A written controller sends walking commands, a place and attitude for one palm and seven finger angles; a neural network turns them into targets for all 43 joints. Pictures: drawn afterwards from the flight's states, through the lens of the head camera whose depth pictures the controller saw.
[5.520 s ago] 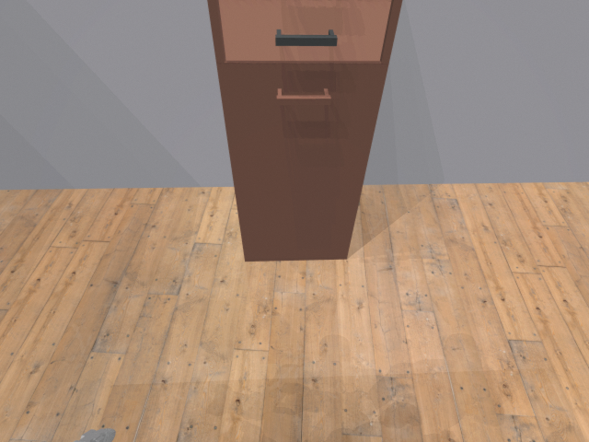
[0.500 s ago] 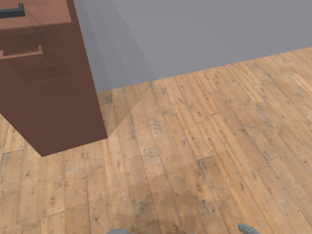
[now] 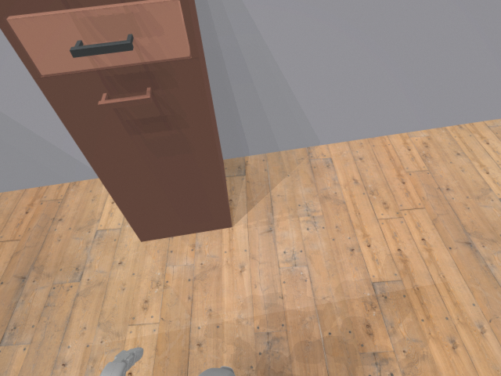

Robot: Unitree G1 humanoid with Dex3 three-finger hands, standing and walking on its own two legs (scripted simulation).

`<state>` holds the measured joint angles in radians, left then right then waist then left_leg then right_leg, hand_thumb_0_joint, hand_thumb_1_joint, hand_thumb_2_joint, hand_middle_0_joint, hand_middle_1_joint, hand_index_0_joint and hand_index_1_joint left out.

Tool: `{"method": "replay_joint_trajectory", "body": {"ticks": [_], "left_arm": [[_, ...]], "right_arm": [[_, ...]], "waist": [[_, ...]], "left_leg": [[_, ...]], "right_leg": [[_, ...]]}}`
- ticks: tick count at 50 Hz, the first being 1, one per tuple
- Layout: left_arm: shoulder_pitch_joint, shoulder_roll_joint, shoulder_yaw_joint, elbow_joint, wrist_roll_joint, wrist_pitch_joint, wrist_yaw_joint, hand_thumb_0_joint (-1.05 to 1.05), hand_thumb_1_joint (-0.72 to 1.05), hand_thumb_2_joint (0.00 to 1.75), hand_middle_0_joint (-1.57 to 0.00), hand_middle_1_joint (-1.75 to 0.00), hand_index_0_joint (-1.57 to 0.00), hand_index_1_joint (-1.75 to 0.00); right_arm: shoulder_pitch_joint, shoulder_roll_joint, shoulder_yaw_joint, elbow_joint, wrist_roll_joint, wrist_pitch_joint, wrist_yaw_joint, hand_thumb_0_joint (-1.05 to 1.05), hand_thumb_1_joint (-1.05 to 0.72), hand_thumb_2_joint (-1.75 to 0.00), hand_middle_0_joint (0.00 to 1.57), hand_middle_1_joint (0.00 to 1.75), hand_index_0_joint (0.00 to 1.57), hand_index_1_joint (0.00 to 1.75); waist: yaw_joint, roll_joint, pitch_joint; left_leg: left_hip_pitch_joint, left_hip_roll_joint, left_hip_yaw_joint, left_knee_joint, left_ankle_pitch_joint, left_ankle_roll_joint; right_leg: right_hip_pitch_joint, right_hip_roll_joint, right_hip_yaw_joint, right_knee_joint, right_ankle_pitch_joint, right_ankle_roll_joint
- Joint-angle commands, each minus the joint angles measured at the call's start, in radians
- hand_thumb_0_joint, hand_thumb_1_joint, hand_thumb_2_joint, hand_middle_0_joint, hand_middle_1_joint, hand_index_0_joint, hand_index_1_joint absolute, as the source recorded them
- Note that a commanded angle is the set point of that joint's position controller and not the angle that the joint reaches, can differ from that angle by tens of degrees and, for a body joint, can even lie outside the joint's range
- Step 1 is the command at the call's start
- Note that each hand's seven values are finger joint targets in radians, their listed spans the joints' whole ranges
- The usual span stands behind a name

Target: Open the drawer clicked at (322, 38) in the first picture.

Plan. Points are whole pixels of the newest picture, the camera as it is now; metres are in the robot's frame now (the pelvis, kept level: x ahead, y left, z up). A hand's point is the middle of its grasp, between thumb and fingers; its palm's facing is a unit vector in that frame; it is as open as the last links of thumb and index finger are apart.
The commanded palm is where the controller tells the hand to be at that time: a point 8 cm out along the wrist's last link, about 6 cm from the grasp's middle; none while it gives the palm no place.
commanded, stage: turn to face it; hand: left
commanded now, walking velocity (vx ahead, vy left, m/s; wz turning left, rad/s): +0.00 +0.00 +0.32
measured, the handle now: (103, 44) +0.80 +0.37 +0.16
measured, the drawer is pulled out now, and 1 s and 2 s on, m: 0.00 0.00 0.00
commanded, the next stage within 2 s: take the last steps up to it in 0.18 s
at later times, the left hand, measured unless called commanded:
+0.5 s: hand out of the picture -0.07 +0.24 -0.18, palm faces +0.24 -0.95 -0.21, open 7.4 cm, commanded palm none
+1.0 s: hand (148, 365) +0.17 +0.21 -0.15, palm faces +0.24 -0.95 -0.20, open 7.3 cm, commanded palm none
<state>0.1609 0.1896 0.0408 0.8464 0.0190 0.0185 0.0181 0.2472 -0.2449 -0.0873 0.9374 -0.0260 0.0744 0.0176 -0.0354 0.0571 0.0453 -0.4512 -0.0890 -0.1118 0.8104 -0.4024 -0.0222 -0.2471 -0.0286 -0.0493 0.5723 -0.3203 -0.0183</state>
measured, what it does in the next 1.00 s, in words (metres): walks ahead: left foot, then right foot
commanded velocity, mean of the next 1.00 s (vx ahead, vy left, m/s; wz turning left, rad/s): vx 0.22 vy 0.00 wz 0.10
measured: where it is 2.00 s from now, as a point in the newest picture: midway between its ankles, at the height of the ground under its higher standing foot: (245, 361)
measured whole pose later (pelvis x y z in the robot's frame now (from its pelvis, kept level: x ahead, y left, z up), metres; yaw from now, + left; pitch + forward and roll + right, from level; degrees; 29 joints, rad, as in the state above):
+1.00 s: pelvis +0.13 +0.02 +0.00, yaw +13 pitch -2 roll +1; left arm 0.19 0.14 0.05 1.01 0.02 -0.07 0.00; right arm 0.42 -0.16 -0.05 1.16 -0.02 0.00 0.00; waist -0.02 0.03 0.05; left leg -0.34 0.04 0.03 1.11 -0.40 0.02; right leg -0.27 -0.04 -0.15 0.55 -0.26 -0.05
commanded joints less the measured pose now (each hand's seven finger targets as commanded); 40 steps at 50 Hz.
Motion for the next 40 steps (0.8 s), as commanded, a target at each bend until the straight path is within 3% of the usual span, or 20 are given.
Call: {"method": "replay_joint_trajectory", "body": {"ticks": [1,3,5,8,12,14,16,17,18,19,20,21,22,23,24,26,31,34,39,40], "left_arm": [[-0.039,0.177,0.044,-0.064,-0.001,-0.025,0.018,0.00,0.90,0.90,-0.20,-0.30,-0.20,-0.30],[0.012,0.161,0.040,-0.047,0.000,-0.033,0.018,0.00,0.90,0.90,-0.20,-0.30,-0.20,-0.30],[0.056,0.171,0.042,-0.023,0.003,-0.033,0.019,0.00,0.90,0.90,-0.20,-0.30,-0.20,-0.30],[0.131,0.191,0.045,0.016,0.007,-0.032,0.016,0.00,0.90,0.90,-0.20,-0.30,-0.20,-0.30],[0.173,0.212,0.050,0.053,0.014,-0.028,0.015,0.00,0.90,0.90,-0.20,-0.30,-0.20,-0.30],[0.174,0.218,0.055,0.069,0.016,-0.025,0.016,0.00,0.90,0.90,-0.20,-0.30,-0.20,-0.30],[0.166,0.215,0.054,0.090,0.009,-0.024,0.014,0.00,0.90,0.90,-0.20,-0.30,-0.20,-0.30],[0.150,0.204,0.052,0.096,0.002,-0.022,0.011,0.00,0.90,0.90,-0.20,-0.30,-0.20,-0.30],[0.154,0.165,0.046,0.085,-0.006,-0.017,0.005,0.00,0.90,0.90,-0.20,-0.30,-0.20,-0.30],[0.159,0.097,0.029,0.059,-0.004,-0.015,-0.008,0.00,0.90,0.90,-0.20,-0.30,-0.20,-0.30],[0.079,0.102,0.020,0.037,0.009,-0.013,-0.007,0.00,0.90,0.90,-0.20,-0.30,-0.20,-0.30],[0.024,0.104,0.023,0.045,0.012,-0.010,-0.007,0.00,0.90,0.90,-0.20,-0.30,-0.20,-0.30],[0.023,0.112,0.026,0.062,0.011,-0.014,-0.018,0.00,0.90,0.90,-0.20,-0.30,-0.20,-0.30],[0.054,0.105,0.024,0.089,0.011,-0.019,-0.028,0.00,0.90,0.90,-0.20,-0.30,-0.20,-0.30],[0.095,0.104,0.022,0.115,0.012,-0.024,-0.035,0.00,0.90,0.90,-0.20,-0.30,-0.20,-0.30],[0.122,0.088,0.015,0.139,0.012,-0.024,-0.035,0.00,0.90,0.90,-0.20,-0.30,-0.20,-0.30],[0.071,0.071,0.014,0.134,0.010,-0.021,-0.033,0.00,0.90,0.90,-0.20,-0.30,-0.20,-0.30],[0.007,0.064,0.014,0.113,0.006,-0.025,-0.037,0.00,0.90,0.90,-0.20,-0.30,-0.20,-0.30],[-0.056,0.039,0.016,0.092,0.001,-0.040,-0.042,0.00,0.90,0.90,-0.20,-0.30,-0.20,-0.30],[-0.038,0.034,0.019,0.095,0.001,-0.044,-0.042,0.00,0.90,0.90,-0.20,-0.30,-0.20,-0.30]], "right_arm": [[-0.028,-0.082,-0.029,-0.071,-0.001,-0.016,0.005,0.00,-0.90,-0.90,0.20,0.30,0.20,0.30],[-0.025,-0.071,-0.021,-0.060,0.001,-0.016,0.006,0.00,-0.90,-0.90,0.20,0.30,0.20,0.30],[-0.045,-0.061,-0.017,-0.056,0.003,-0.016,0.005,0.00,-0.90,-0.90,0.20,0.30,0.20,0.30],[-0.109,-0.056,-0.006,-0.060,0.007,-0.017,0.000,0.00,-0.90,-0.90,0.20,0.30,0.20,0.30],[-0.158,-0.040,0.010,-0.059,0.016,-0.025,-0.002,0.00,-0.90,-0.90,0.20,0.30,0.20,0.30],[-0.147,-0.033,0.018,-0.049,0.021,-0.035,-0.007,0.00,-0.90,-0.90,0.20,0.30,0.20,0.30],[-0.092,-0.032,0.027,-0.030,0.016,-0.048,-0.011,0.00,-0.90,-0.90,0.20,0.30,0.20,0.30],[-0.042,-0.044,0.027,-0.013,0.013,-0.060,-0.011,0.00,-0.90,-0.90,0.20,0.30,0.20,0.30],[0.008,-0.112,0.015,-0.002,0.007,-0.074,-0.013,0.00,-0.90,-0.90,0.20,0.30,0.20,0.30],[0.054,-0.217,-0.010,0.002,-0.001,-0.073,-0.014,0.00,-0.90,-0.90,0.20,0.30,0.20,0.30],[0.108,-0.233,-0.012,0.018,-0.003,-0.070,-0.022,0.00,-0.90,-0.90,0.20,0.30,0.20,0.30],[0.105,-0.197,-0.004,0.033,-0.004,-0.076,-0.034,0.00,-0.90,-0.90,0.20,0.30,0.20,0.30],[0.062,-0.149,0.011,0.026,0.000,-0.080,-0.039,0.00,-0.90,-0.90,0.20,0.30,0.20,0.30],[0.027,-0.113,0.024,0.020,0.002,-0.090,-0.041,0.00,-0.90,-0.90,0.20,0.30,0.20,0.30],[0.012,-0.096,0.030,0.019,0.005,-0.100,-0.041,0.00,-0.90,-0.90,0.20,0.30,0.20,0.30],[0.046,-0.080,0.034,0.035,0.011,-0.115,-0.043,0.00,-0.90,-0.90,0.20,0.30,0.20,0.30],[0.131,-0.060,0.028,0.078,0.013,-0.130,-0.048,0.00,-0.90,-0.90,0.20,0.30,0.20,0.30],[0.168,-0.058,0.027,0.103,0.008,-0.134,-0.050,0.00,-0.90,-0.90,0.20,0.30,0.20,0.30],[0.193,-0.068,0.022,0.141,-0.004,-0.131,-0.049,0.00,-0.90,-0.90,0.20,0.30,0.20,0.30],[0.190,-0.067,0.023,0.145,-0.005,-0.131,-0.050,0.00,-0.90,-0.90,0.20,0.30,0.20,0.30]], "waist": [[-0.006,-0.175,0.029],[0.014,-0.223,0.008],[0.031,-0.227,-0.001],[0.066,-0.232,-0.008],[0.088,-0.271,-0.032],[0.087,-0.271,-0.067],[0.059,-0.257,-0.090],[0.030,-0.228,-0.103],[0.008,-0.060,-0.129],[-0.012,0.244,-0.124],[-0.057,0.224,-0.070],[-0.056,0.208,-0.014],[-0.029,0.162,0.050],[-0.004,0.128,0.069],[0.017,0.103,0.049],[0.025,0.076,0.037],[0.018,0.036,0.080],[0.005,0.058,0.096],[-0.003,0.063,0.095],[0.010,0.059,0.085]], "left_leg": [[-0.129,0.085,0.042,0.402,0.019,-0.023],[-0.125,0.092,0.070,0.392,0.049,-0.039],[-0.111,0.100,0.088,0.329,0.036,-0.049],[-0.080,0.103,0.115,0.214,-0.013,-0.052],[0.003,0.094,0.155,0.042,-0.058,-0.039],[0.074,0.087,0.175,-0.074,-0.061,-0.028],[0.201,0.081,0.196,-0.245,0.050,-0.016],[0.318,0.088,0.198,-0.393,0.144,-0.003],[0.466,0.201,0.067,-0.481,0.158,0.039],[0.578,0.432,-0.224,-0.526,0.164,0.134],[0.506,0.493,-0.304,-0.584,0.080,0.216],[0.439,0.464,-0.299,-0.616,-0.004,0.222],[0.378,0.418,-0.246,-0.627,-0.024,0.212],[0.345,0.376,-0.174,-0.635,0.006,0.195],[0.339,0.346,-0.124,-0.637,0.055,0.182],[0.366,0.315,-0.063,-0.634,0.197,0.180],[0.395,0.341,-0.054,-0.654,0.272,0.211],[0.407,0.352,-0.058,-0.656,0.277,0.219],[0.365,0.352,-0.039,-0.596,0.331,0.205],[0.348,0.350,-0.029,-0.567,0.349,0.197]], "right_leg": [[0.000,-0.283,0.170,-0.288,0.186,-0.094],[0.046,-0.259,0.113,-0.267,0.294,-0.087],[0.093,-0.265,0.083,-0.256,0.344,-0.090],[0.137,-0.284,0.084,-0.238,0.436,-0.110],[0.161,-0.299,0.069,-0.201,0.556,-0.122],[0.181,-0.306,0.065,-0.163,0.610,-0.121],[0.138,-0.291,0.046,-0.144,0.460,-0.076],[0.072,-0.267,0.014,-0.101,0.323,-0.038],[-0.073,-0.198,-0.048,0.038,0.100,0.010],[-0.324,-0.075,-0.124,0.251,-0.246,0.065],[-0.389,-0.061,-0.064,0.394,-0.317,0.059],[-0.420,-0.070,-0.009,0.483,-0.263,0.054],[-0.422,-0.084,0.015,0.521,-0.168,0.046],[-0.393,-0.093,0.016,0.530,-0.095,0.046],[-0.361,-0.093,0.009,0.526,-0.048,0.050],[-0.344,-0.085,-0.001,0.505,0.002,0.061],[-0.385,-0.100,0.003,0.422,0.052,0.079],[-0.379,-0.101,-0.004,0.311,0.054,0.076],[-0.233,-0.062,-0.045,0.116,0.025,0.053],[-0.177,-0.051,-0.050,0.067,0.039,0.044]]}}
